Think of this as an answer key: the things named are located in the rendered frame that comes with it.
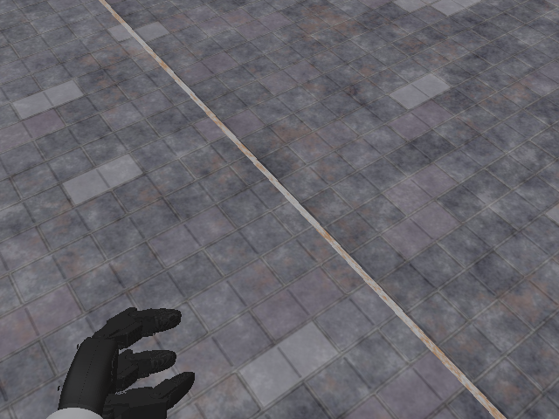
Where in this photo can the robot left hand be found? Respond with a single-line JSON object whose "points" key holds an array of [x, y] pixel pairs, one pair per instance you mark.
{"points": [[98, 371]]}

